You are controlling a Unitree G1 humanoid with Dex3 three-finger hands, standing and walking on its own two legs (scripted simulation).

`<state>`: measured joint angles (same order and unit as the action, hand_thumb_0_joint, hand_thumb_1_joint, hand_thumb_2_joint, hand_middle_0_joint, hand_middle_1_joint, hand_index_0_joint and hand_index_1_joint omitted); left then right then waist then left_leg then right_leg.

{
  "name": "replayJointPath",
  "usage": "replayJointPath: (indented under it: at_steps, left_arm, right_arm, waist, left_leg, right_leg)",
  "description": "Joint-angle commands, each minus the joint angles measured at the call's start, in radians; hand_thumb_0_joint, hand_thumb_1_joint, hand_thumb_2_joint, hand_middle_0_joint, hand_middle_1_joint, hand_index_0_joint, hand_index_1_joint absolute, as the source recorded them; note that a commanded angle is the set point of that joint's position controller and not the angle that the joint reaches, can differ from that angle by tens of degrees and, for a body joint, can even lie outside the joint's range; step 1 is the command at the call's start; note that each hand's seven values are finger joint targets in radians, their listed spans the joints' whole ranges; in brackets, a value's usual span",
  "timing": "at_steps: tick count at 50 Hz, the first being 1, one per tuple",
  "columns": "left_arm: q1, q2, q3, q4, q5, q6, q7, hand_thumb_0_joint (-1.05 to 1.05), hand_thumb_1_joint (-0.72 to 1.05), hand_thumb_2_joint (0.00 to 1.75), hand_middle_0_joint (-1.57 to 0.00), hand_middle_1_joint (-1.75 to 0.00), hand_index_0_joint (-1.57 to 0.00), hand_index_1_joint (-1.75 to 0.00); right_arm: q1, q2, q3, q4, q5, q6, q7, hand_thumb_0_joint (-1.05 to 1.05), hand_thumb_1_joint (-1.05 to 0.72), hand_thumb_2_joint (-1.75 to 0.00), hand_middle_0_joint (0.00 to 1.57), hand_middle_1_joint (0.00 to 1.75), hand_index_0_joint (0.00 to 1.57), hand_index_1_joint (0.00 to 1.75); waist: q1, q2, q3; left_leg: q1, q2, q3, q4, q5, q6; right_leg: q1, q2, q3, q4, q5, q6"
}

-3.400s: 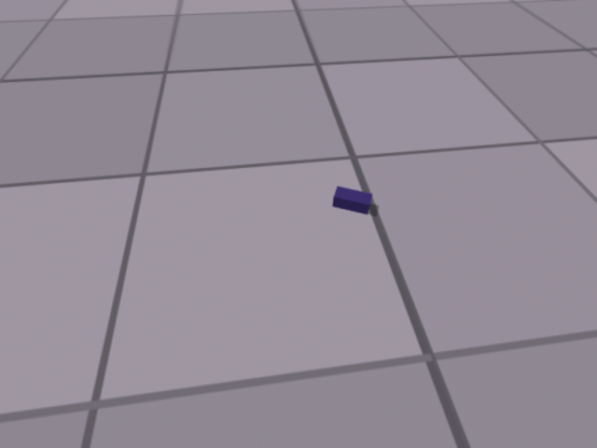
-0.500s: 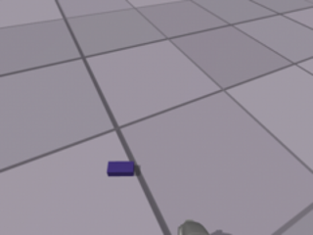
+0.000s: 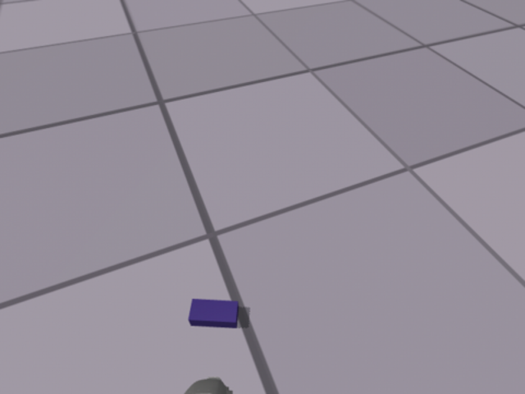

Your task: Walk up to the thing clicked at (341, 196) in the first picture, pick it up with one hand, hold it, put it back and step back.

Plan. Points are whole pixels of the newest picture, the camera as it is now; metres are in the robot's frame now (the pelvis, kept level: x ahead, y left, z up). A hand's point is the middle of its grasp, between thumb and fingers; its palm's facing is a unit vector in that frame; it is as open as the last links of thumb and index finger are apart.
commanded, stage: walk up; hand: left
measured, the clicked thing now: (214, 313) +0.48 +0.19 -0.72
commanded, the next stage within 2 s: stand in 1.46 s
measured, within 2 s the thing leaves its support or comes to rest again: neither
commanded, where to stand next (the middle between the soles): +0.09 -0.02 m, yaw +0 degrees
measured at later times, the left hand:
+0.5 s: hand (121, 384) +0.15 +0.25 -0.13, palm faces -0.03 -0.93 -0.36, open 7.4 cm
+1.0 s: hand (124, 383) +0.15 +0.24 -0.12, palm faces -0.01 -0.95 -0.32, open 7.4 cm
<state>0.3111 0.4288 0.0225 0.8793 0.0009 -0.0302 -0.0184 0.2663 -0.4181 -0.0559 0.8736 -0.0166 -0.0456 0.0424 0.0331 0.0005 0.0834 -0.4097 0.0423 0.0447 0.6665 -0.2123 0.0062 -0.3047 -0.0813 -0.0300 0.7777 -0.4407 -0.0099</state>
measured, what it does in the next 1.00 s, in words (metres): steps on the spot: right foot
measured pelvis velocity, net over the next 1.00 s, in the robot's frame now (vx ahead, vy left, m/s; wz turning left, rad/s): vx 0.07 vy -0.01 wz -0.01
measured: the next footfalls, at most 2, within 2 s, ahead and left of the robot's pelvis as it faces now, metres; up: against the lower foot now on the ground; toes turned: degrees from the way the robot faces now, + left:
right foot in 0.20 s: +0.10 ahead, -0.14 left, +0.00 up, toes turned -3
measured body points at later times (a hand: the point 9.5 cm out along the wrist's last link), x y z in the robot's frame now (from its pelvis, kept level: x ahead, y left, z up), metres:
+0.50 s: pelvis +0.06 -0.01 +0.01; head +0.08 -0.01 +0.46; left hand +0.15 +0.30 -0.11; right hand +0.14 -0.31 -0.12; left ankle +0.09 +0.12 -0.71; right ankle +0.06 -0.14 -0.71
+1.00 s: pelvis +0.07 -0.01 +0.03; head +0.07 -0.01 +0.48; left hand +0.16 +0.29 -0.10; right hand +0.15 -0.32 -0.10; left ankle +0.09 +0.12 -0.71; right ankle +0.06 -0.14 -0.71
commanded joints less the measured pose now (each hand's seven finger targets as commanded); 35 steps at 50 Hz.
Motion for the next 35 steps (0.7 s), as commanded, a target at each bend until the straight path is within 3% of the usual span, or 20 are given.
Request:
replayJointPath:
  at_steps: [1, 3, 5, 7, 9, 10, 11, 12, 13, 14, 15, 16, 17, 18, 20, 22, 25, 35]
  left_arm:
    - [0.010, 0.220, 0.057, -0.058, 0.005, -0.017, 0.031, 0.00, 0.90, 0.90, -0.20, -0.30, -0.20, -0.30]
    - [0.029, 0.204, 0.059, -0.019, 0.000, -0.017, 0.027, 0.00, 0.90, 0.90, -0.20, -0.30, -0.20, -0.30]
    - [0.069, 0.173, 0.057, 0.016, 0.000, -0.023, 0.022, 0.00, 0.90, 0.90, -0.20, -0.30, -0.20, -0.30]
    - [0.065, 0.155, 0.065, 0.045, 0.008, -0.024, 0.024, 0.00, 0.90, 0.90, -0.20, -0.30, -0.20, -0.30]
    - [0.061, 0.161, 0.068, 0.058, 0.020, -0.028, 0.033, 0.00, 0.90, 0.90, -0.20, -0.30, -0.20, -0.30]
    - [0.029, 0.203, 0.077, 0.050, 0.031, -0.033, 0.038, 0.00, 0.90, 0.90, -0.20, -0.30, -0.20, -0.30]
    - [-0.068, 0.279, 0.081, 0.017, 0.030, -0.039, 0.036, 0.00, 0.90, 0.90, -0.20, -0.30, -0.20, -0.30]
    - [-0.153, 0.289, 0.078, 0.007, 0.024, -0.034, 0.031, 0.00, 0.90, 0.90, -0.20, -0.30, -0.20, -0.30]
    - [-0.183, 0.244, 0.061, 0.004, 0.016, -0.031, 0.029, 0.00, 0.90, 0.90, -0.20, -0.30, -0.20, -0.30]
    - [-0.211, 0.210, 0.049, 0.013, 0.010, -0.027, 0.030, 0.00, 0.90, 0.90, -0.20, -0.30, -0.20, -0.30]
    - [-0.193, 0.178, 0.039, 0.023, 0.005, -0.027, 0.030, 0.00, 0.90, 0.90, -0.20, -0.30, -0.20, -0.30]
    - [-0.168, 0.159, 0.033, 0.043, -0.002, -0.022, 0.026, 0.00, 0.90, 0.90, -0.20, -0.30, -0.20, -0.30]
    - [-0.139, 0.169, 0.036, 0.063, -0.001, -0.019, 0.024, 0.00, 0.90, 0.90, -0.20, -0.30, -0.20, -0.30]
    - [-0.137, 0.175, 0.036, 0.077, 0.001, -0.022, 0.025, 0.00, 0.90, 0.90, -0.20, -0.30, -0.20, -0.30]
    - [-0.182, 0.175, 0.036, 0.097, -0.004, -0.021, 0.026, 0.00, 0.90, 0.90, -0.20, -0.30, -0.20, -0.30]
    - [-0.207, 0.173, 0.032, 0.107, -0.009, -0.018, 0.028, 0.00, 0.90, 0.90, -0.20, -0.30, -0.20, -0.30]
    - [-0.228, 0.160, 0.027, 0.132, -0.009, -0.013, 0.029, 0.00, 0.90, 0.90, -0.20, -0.30, -0.20, -0.30]
    - [-0.318, 0.140, 0.020, 0.198, -0.002, 0.002, 0.020, 0.00, 0.90, 0.90, -0.20, -0.30, -0.20, -0.30]
  right_arm:
    - [0.062, -0.320, -0.089, -0.061, 0.005, -0.018, -0.032, 0.00, -0.90, -0.90, 0.20, 0.30, 0.20, 0.30]
    - [0.010, -0.285, -0.071, -0.058, -0.001, -0.016, -0.039, 0.00, -0.90, -0.90, 0.20, 0.30, 0.20, 0.30]
    - [-0.038, -0.265, -0.056, -0.060, -0.002, -0.014, -0.037, 0.00, -0.90, -0.90, 0.20, 0.30, 0.20, 0.30]
    - [-0.081, -0.245, -0.042, -0.063, 0.000, -0.003, -0.036, 0.00, -0.90, -0.90, 0.20, 0.30, 0.20, 0.30]
    - [-0.111, -0.188, -0.015, -0.064, 0.016, 0.009, -0.035, 0.00, -0.90, -0.90, 0.20, 0.30, 0.20, 0.30]
    - [-0.099, -0.132, 0.003, -0.061, 0.024, 0.013, -0.035, 0.00, -0.90, -0.90, 0.20, 0.30, 0.20, 0.30]
    - [-0.095, -0.119, 0.004, -0.050, 0.024, 0.019, -0.039, 0.00, -0.90, -0.90, 0.20, 0.30, 0.20, 0.30]
    - [-0.083, -0.174, -0.015, -0.008, 0.020, 0.022, -0.048, 0.00, -0.90, -0.90, 0.20, 0.30, 0.20, 0.30]
    - [-0.064, -0.173, -0.013, 0.018, 0.026, 0.014, -0.045, 0.00, -0.90, -0.90, 0.20, 0.30, 0.20, 0.30]
    - [-0.041, -0.173, -0.011, 0.046, 0.026, 0.003, -0.044, 0.00, -0.90, -0.90, 0.20, 0.30, 0.20, 0.30]
    - [-0.057, -0.186, -0.013, 0.059, 0.027, -0.006, -0.047, 0.00, -0.90, -0.90, 0.20, 0.30, 0.20, 0.30]
    - [-0.094, -0.203, -0.011, 0.057, 0.020, -0.013, -0.047, 0.00, -0.90, -0.90, 0.20, 0.30, 0.20, 0.30]
    - [-0.126, -0.223, -0.005, 0.061, 0.022, -0.015, -0.043, 0.00, -0.90, -0.90, 0.20, 0.30, 0.20, 0.30]
    - [-0.140, -0.207, 0.005, 0.074, 0.024, -0.015, -0.042, 0.00, -0.90, -0.90, 0.20, 0.30, 0.20, 0.30]
    - [-0.149, -0.183, 0.012, 0.102, 0.027, -0.009, -0.044, 0.00, -0.90, -0.90, 0.20, 0.30, 0.20, 0.30]
    - [-0.150, -0.185, 0.012, 0.130, 0.026, -0.008, -0.048, 0.00, -0.90, -0.90, 0.20, 0.30, 0.20, 0.30]
    - [-0.178, -0.184, 0.017, 0.155, 0.026, -0.006, -0.049, 0.00, -0.90, -0.90, 0.20, 0.30, 0.20, 0.30]
    - [-0.257, -0.167, 0.026, 0.219, 0.016, 0.005, -0.045, 0.00, -0.90, -0.90, 0.20, 0.30, 0.20, 0.30]
  waist:
    - [-0.061, 0.125, -0.064]
    - [-0.039, 0.177, -0.052]
    - [-0.024, 0.215, -0.093]
    - [-0.008, 0.180, -0.099]
    - [0.021, 0.113, -0.109]
    - [0.010, -0.034, -0.085]
    - [-0.031, -0.156, -0.043]
    - [-0.045, -0.131, -0.020]
    - [-0.070, -0.076, -0.034]
    - [-0.086, -0.052, -0.061]
    - [-0.070, -0.036, -0.095]
    - [-0.042, -0.023, -0.108]
    - [-0.012, -0.018, -0.119]
    - [-0.008, -0.037, -0.135]
    - [-0.027, -0.035, -0.119]
    - [-0.035, -0.005, -0.147]
    - [-0.027, -0.006, -0.172]
    - [-0.027, -0.003, -0.104]
  left_leg:
    - [0.230, 0.338, -0.523, -0.353, -0.258, 0.272]
    - [0.176, 0.254, -0.357, -0.310, -0.135, 0.215]
    - [0.129, 0.224, -0.265, -0.256, 0.026, 0.203]
    - [0.018, 0.198, -0.199, -0.199, 0.019, 0.173]
    - [-0.050, 0.159, -0.154, -0.107, -0.062, 0.106]
    - [-0.094, 0.104, -0.100, 0.006, -0.107, 0.060]
    - [-0.081, -0.004, -0.031, 0.083, -0.239, 0.016]
    - [0.048, 0.009, -0.049, 0.127, -0.296, 0.016]
    - [0.115, 0.007, -0.047, 0.023, -0.223, 0.023]
    - [0.167, 0.023, -0.058, -0.082, -0.068, 0.026]
    - [0.215, 0.068, -0.111, -0.129, 0.064, 0.042]
    - [0.176, 0.119, -0.197, -0.176, 0.089, 0.068]
    - [0.130, 0.141, -0.215, -0.168, 0.075, 0.089]
    - [0.119, 0.133, -0.189, -0.152, 0.126, 0.080]
    - [0.149, 0.077, -0.120, -0.149, 0.169, 0.042]
    - [0.195, 0.075, -0.109, -0.164, 0.196, 0.038]
    - [0.228, 0.090, -0.114, -0.187, 0.246, 0.046]
    - [0.242, 0.090, -0.116, -0.331, 0.105, 0.024]
  right_leg:
    - [-0.291, 0.021, 0.063, 0.251, -0.168, -0.031]
    - [-0.237, -0.005, 0.067, 0.162, -0.085, -0.031]
    - [-0.112, 0.011, 0.027, 0.042, -0.019, -0.025]
    - [0.040, 0.053, -0.019, -0.087, 0.090, -0.020]
    - [0.145, 0.054, 0.013, -0.236, 0.177, -0.039]
    - [0.120, -0.057, 0.194, -0.354, 0.121, -0.068]
    - [-0.012, -0.227, 0.456, -0.467, -0.027, -0.153]
    - [-0.132, -0.259, 0.441, -0.444, -0.015, -0.209]
    - [-0.125, -0.197, 0.324, -0.382, 0.091, -0.180]
    - [-0.105, -0.134, 0.216, -0.313, 0.215, -0.118]
    - [-0.089, -0.081, 0.144, -0.256, 0.324, -0.073]
    - [-0.044, -0.016, 0.090, -0.219, 0.323, -0.040]
    - [0.032, 0.000, 0.076, -0.229, 0.254, -0.031]
    - [0.091, -0.018, 0.091, -0.251, 0.283, -0.037]
    - [0.092, -0.048, 0.116, -0.282, 0.366, -0.054]
    - [0.102, -0.059, 0.107, -0.284, 0.426, -0.057]
    - [0.139, -0.051, 0.084, -0.310, 0.437, -0.039]
    - [0.158, -0.053, 0.087, -0.462, 0.282, -0.018]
